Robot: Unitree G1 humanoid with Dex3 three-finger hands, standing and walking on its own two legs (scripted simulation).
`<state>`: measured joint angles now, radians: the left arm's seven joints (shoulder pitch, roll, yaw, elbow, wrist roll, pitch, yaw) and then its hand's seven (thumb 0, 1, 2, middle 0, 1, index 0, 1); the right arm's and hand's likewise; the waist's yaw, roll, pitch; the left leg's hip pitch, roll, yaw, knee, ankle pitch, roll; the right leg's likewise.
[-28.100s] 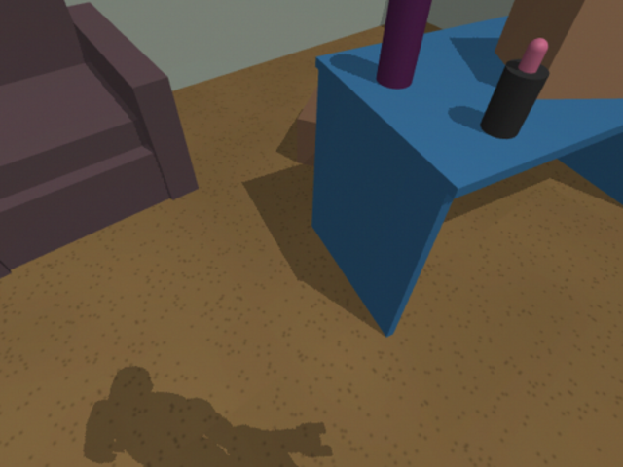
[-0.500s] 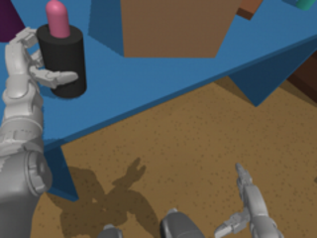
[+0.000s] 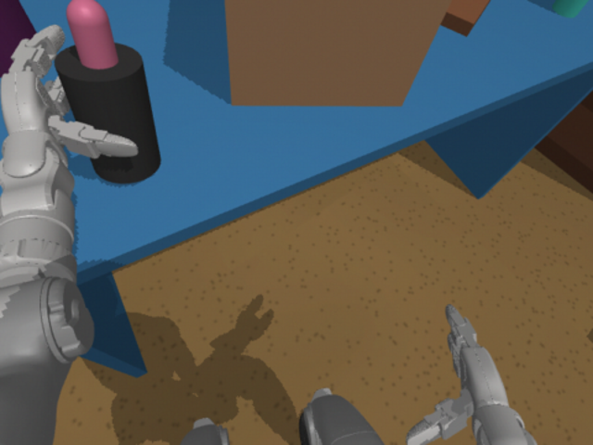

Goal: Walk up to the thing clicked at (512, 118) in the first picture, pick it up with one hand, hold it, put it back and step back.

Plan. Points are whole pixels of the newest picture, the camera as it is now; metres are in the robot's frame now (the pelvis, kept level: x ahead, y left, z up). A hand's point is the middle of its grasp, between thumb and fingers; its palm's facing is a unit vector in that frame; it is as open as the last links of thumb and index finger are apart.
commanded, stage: withdraw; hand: left
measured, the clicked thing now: (109, 95) +0.53 +0.14 +0.13
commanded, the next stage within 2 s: rise in 0.32 s
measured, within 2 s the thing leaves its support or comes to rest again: rests again in 0.22 s
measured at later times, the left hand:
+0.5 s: hand out of the picture +0.53 +0.23 +0.24, palm faces +0.12 -0.99 -0.10, open 17.7 cm
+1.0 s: hand out of the picture +0.38 +0.27 +0.20, palm faces +0.28 -0.90 -0.33, open 17.6 cm
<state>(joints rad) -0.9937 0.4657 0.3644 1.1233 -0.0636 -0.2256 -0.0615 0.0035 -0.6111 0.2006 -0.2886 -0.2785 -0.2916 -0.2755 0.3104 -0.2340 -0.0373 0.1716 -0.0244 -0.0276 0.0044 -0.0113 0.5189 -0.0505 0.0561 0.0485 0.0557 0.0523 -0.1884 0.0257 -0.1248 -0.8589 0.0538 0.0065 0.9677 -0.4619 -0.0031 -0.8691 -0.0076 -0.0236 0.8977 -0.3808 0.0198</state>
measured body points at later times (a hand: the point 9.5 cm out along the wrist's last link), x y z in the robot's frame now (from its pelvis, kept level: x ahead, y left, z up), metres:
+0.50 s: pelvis +0.02 +0.00 +0.03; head +0.08 +0.00 +0.47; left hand +0.51 +0.28 +0.24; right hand +0.17 -0.26 -0.03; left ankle -0.01 +0.12 -0.68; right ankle +0.02 -0.14 -0.68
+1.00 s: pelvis +0.02 +0.01 +0.04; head +0.05 -0.01 +0.49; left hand +0.36 +0.32 +0.21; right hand +0.18 -0.23 -0.04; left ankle -0.01 +0.12 -0.68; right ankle +0.02 -0.14 -0.68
